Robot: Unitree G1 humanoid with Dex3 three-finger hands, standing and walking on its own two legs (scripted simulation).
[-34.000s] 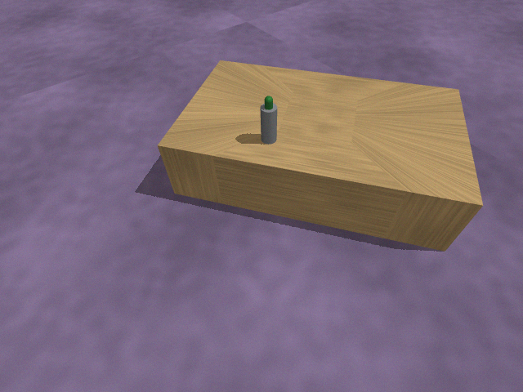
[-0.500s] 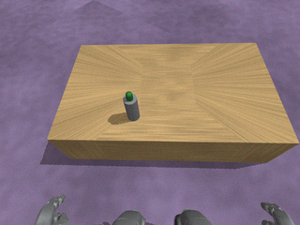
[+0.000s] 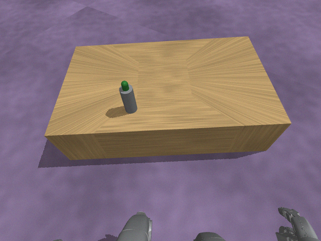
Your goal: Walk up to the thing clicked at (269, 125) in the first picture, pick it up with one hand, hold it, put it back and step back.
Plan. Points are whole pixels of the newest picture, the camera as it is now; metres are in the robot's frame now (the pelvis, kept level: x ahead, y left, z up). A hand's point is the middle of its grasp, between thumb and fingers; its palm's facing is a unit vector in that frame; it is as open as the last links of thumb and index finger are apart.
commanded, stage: step back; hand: left
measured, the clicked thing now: (127, 96) +0.79 +0.21 -0.31
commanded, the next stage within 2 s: stand in 1.92 s
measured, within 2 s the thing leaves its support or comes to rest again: neither
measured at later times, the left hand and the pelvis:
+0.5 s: hand out of the picture -0.05 +0.26 -0.14, palm faces +0.02 -0.92 -0.38, open 7.4 cm; pelvis -0.15 -0.02 +0.01, yaw +2 degrees
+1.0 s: hand out of the picture -0.25 +0.25 -0.13, palm faces +0.11 -0.88 -0.45, open 7.4 cm; pelvis -0.32 -0.05 +0.00, yaw +7 degrees
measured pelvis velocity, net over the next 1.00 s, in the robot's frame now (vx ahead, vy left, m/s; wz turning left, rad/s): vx -0.32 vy -0.05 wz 0.12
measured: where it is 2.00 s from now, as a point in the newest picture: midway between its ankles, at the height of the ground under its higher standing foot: outside the picture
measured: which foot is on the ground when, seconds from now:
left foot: up 0.00-0.24, down 0.26-0.62, up 0.64-0.94, down 0.96-1.00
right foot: down 0.00-0.28, up 0.30-0.58, down 0.60-1.00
